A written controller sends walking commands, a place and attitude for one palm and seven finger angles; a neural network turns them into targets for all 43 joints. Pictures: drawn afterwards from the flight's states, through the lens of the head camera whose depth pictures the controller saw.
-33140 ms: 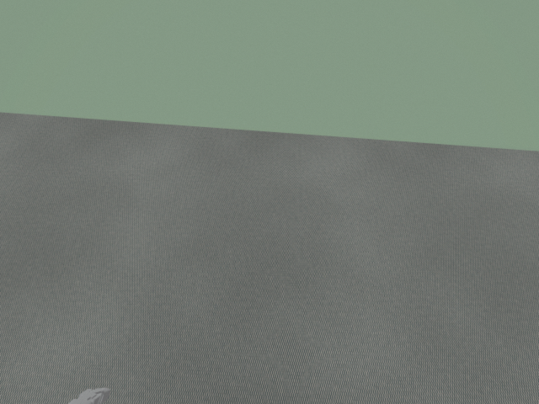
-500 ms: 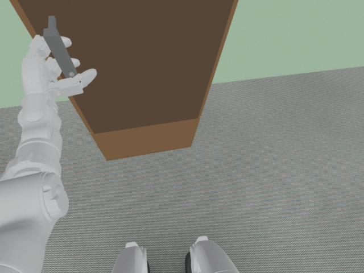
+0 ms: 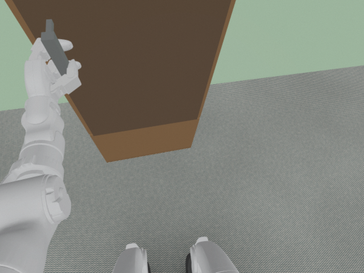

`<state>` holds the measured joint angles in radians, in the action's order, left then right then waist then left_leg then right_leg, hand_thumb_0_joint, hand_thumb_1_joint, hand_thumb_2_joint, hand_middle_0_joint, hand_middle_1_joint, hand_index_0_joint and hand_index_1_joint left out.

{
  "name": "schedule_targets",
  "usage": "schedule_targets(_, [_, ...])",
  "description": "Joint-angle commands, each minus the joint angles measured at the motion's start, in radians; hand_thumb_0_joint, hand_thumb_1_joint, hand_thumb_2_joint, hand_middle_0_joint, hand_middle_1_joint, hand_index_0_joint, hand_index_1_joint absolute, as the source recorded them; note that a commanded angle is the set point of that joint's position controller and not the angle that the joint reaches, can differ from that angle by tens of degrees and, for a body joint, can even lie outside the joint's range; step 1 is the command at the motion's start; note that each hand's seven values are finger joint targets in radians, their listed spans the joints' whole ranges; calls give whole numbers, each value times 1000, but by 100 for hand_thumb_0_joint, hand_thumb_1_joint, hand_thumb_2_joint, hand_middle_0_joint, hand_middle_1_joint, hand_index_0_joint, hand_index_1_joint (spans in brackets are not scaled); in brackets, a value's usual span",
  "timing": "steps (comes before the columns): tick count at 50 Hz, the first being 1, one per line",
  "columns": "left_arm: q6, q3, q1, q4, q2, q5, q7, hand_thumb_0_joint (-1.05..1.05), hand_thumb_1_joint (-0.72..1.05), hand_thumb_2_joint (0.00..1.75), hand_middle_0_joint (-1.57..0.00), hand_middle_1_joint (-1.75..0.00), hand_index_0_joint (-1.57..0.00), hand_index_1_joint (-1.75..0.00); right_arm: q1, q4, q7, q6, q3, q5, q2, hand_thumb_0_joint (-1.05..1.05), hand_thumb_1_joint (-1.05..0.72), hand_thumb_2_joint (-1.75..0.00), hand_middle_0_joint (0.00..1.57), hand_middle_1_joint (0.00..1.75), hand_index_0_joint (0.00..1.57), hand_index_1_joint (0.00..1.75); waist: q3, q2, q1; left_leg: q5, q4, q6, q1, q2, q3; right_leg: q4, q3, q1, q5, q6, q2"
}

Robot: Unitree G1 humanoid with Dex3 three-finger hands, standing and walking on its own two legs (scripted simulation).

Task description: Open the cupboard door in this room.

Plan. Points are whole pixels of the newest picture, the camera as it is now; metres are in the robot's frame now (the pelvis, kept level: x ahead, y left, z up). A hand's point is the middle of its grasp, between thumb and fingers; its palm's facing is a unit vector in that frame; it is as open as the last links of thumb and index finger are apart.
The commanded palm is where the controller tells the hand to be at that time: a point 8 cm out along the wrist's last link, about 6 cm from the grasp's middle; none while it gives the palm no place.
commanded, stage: pull the door open along its arc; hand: left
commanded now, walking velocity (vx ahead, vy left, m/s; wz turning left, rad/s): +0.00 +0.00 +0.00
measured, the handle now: (61, 55) +0.58 +0.21 +0.08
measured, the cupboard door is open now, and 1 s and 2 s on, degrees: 1 41 39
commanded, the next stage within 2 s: open thumb and fingers to let go in 0.96 s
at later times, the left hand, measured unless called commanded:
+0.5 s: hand (98, 118) +0.41 +0.13 +0.08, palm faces +0.36 -0.93 +0.10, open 6.3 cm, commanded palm +0.35 +0.16 +0.07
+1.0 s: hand (157, 166) +0.31 +0.02 +0.08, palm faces +0.36 -0.93 -0.05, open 6.2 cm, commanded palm +0.25 +0.06 +0.07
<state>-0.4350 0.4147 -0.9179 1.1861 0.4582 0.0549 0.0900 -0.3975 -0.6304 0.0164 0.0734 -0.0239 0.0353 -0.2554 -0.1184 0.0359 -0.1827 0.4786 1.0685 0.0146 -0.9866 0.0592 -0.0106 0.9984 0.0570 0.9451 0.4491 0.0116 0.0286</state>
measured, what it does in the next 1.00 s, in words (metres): stands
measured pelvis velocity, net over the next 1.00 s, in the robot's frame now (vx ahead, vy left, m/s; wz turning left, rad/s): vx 0.01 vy -0.04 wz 0.07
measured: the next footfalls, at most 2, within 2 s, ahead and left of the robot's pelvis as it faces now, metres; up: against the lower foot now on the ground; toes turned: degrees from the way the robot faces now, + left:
none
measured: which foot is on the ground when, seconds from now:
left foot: down 0.00-1.00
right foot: down 0.00-1.00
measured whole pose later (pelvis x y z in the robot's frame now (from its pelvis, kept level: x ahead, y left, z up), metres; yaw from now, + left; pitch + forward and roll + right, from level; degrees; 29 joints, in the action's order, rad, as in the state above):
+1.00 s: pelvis +0.01 -0.04 +0.02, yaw +4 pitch +11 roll +1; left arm -0.20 -0.27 0.01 0.22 -0.10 -0.09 -0.62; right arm -0.18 -0.59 0.05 -0.01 0.00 0.08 -0.16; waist -0.15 0.04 -0.02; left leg 0.44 0.93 -0.05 -0.68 0.03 0.03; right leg 0.95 0.10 0.66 0.48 0.07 0.01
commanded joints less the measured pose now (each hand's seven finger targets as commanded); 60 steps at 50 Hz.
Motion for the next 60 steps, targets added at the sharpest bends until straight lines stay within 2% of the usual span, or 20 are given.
schedule_targets(1, [-81, -2, -343, -256, 196, 26, 7, 0, 90, 90, -40, -135, -40, -135, -165, 53, -3, -7, 66, -1, -174, 0, -90, -90, 20, 30, 20, 30, -514, 94, 28, -464, -100, 6, 409, -35, 46, -99, -19, -228, -406, 5, 30])
schedule_targets(6, [-76, -24, -169, -364, 136, 52, 10, 0, 90, 90, -40, -135, -40, -135, -138, 86, 6, -3, 76, -13, -165, 0, -90, -90, 20, 30, 20, 30, -529, 77, 67, -499, -124, 6, 421, -40, 28, -109, -20, -304, -468, 6, 32])
schedule_targets(10, [-53, -63, 13, -452, 47, 80, 1, 0, 90, 90, -40, -135, -40, -135, -106, 113, 12, -5, 82, -28, -153, 0, -90, -90, 20, 30, 20, 30, -459, 18, 87, -481, -155, 9, 396, -44, 10, -132, -15, -347, -483, 4, 31])
schedule_targets(13, [-45, -88, 133, -571, 2, 94, -14, 0, 90, 90, -40, -135, -40, -135, -80, 134, 15, -14, 87, -34, -146, 0, -90, -90, 20, 30, 20, 30, -447, 17, 109, -489, -173, 9, 405, -48, 1, -139, -18, -389, -510, 7, 29])
schedule_targets(16, [-38, -147, 262, -674, -88, 105, -34, 0, 90, 90, -40, -135, -40, -135, -46, 148, 21, -29, 88, -41, -131, 0, -90, -90, 20, 30, 20, 30, -411, -3, 122, -495, -189, 5, 420, -45, -4, -147, -10, -392, -511, 5, 25])
schedule_targets(17, [-26, -28, 249, -716, -130, 171, -178, 0, 90, 90, -40, -135, -40, -135, 0, 152, 17, -39, 85, -31, -105, 0, -90, -90, 20, 30, 20, 30, -373, -7, 183, -473, -201, -7, 373, -48, -11, -153, 3, -403, -478, 4, 22])
schedule_targets(18, [-20, -98, 292, -726, -184, 132, -257, 0, 90, 90, -40, -135, -40, -135, 6, 150, 22, -52, 80, -21, -104, 0, -90, -90, 20, 30, 20, 30, -354, -24, 161, -444, -200, -10, 370, -48, -4, -146, 8, -384, -443, 1, 24])
schedule_targets(21, [-11, -169, 337, -793, -292, 54, -432, 0, 90, 90, -40, -135, -40, -135, 31, 142, 37, -68, 84, 6, -91, 0, -90, -90, 20, 30, 20, 30, -360, -19, 156, -437, -193, -17, 382, -48, -5, -131, 12, -369, -424, 4, 11])
schedule_targets(23, [-5, -222, 325, -846, -340, -23, -546, 0, 90, 90, -40, -135, -40, -135, 46, 143, 43, -73, 88, 23, -85, 0, -90, -90, 20, 30, 20, 30, -371, -28, 152, -443, -186, -17, 389, -46, 3, -121, 11, -363, -413, 8, 9])
schedule_targets(26, [33, -333, 366, -872, -481, -109, -692, 0, 90, 90, -40, -135, -40, -135, 92, 144, 55, -78, 88, 43, -67, 0, -90, -90, 20, 30, 20, 30, -367, -24, 154, -428, -192, -21, 398, -49, 7, -122, 20, -359, -387, 15, 1])
schedule_targets(28, [56, -402, 352, -881, -535, -160, -747, 0, 90, 90, -40, -135, -40, -135, 110, 139, 53, -79, 91, 55, -60, 0, -90, -90, 20, 30, 20, 30, -350, -80, 131, -396, -187, -16, 392, -48, 12, -134, 21, -350, -370, 14, 2])
schedule_targets(31, [74, -504, 383, -941, -610, -211, -762, 0, 90, 90, -40, -135, -40, -135, 145, 147, 44, -81, 93, 61, -44, 0, -90, -90, 20, 30, 20, 30, -367, -89, 131, -376, -188, -14, 411, -51, 6, -142, 15, -376, -372, 20, -5])
schedule_targets(33, [86, -553, 408, -970, -644, -219, -757, 0, 90, 90, -40, -135, -40, -135, 170, 152, 36, -85, 89, 61, -36, 0, -90, -90, 20, 30, 20, 30, -348, -103, 125, -355, -190, -10, 413, -50, 7, -158, 11, -379, -362, 21, -8])
schedule_targets(35, [93, -592, 447, -1010, -675, -221, -752, 0, 90, 90, -40, -135, -40, -135, 196, 158, 30, -89, 85, 58, -26, 0, -90, -90, 20, 30, 20, 30, -338, -84, 135, -353, -196, -11, 427, -52, 7, -163, 8, -392, -360, 24, -14])
schedule_targets(44, [158, -713, 741, -1134, -783, -166, -727, 0, 90, 90, -40, -135, -40, -135, 297, 194, 33, -129, 53, 39, 6, 0, -90, -90, 20, 30, 20, 30, -278, -96, 167, -288, -204, -11, 427, -70, 12, -211, -1, -437, -338, 19, -33])
schedule_targets(48, [192, -694, 861, -1219, -758, -149, -726, 0, 90, 90, -40, -135, -40, -135, 322, 210, 31, -138, 47, 32, 13, 0, -90, -90, 20, 30, 20, 30, -275, -128, 187, -272, -206, -16, 418, -80, 14, -242, -25, -487, -365, 7, -49])
schedule_targets(52, [203, -624, 700, -1166, -696, -148, -754, 0, 90, 90, -40, -135, -40, -135, 333, 183, 9, -137, 38, 41, 12, 0, -90, -90, 20, 30, 20, 30, -198, -144, 166, -189, -185, -17, 372, -92, 22, -290, -83, -426, -255, -12, -75])
schedule_targets(53, [197, -581, 607, -1150, -647, -148, -764, 0, 90, 90, -40, -135, -40, -135, 338, 169, -1, -135, 35, 40, 8, 0, -90, -90, 20, 30, 20, 30, -173, -157, 157, -167, -180, -15, 348, -94, 29, -310, -109, -415, -214, -17, -86])
schedule_targets(56, [188, -571, 604, -1089, -674, -144, -770, 0, 69, 81, -38, -133, -38, -133, 344, 156, -8, -136, 36, 47, 17, 0, -90, -90, 20, 30, 20, 30, -203, -157, 165, -159, -175, -17, 335, -97, 32, -314, -137, -430, -213, -23, -99])
schedule_targets(60, [160, -605, 605, -1094, -696, -161, -748, 0, 41, 69, -36, -130, -36, -130, 312, 161, -4, -139, 49, 49, 11, 0, -90, -90, 20, 30, 20, 30, -264, -146, 159, -201, -175, -15, 343, -91, 29, -272, -120, -456, -327, -25, -97])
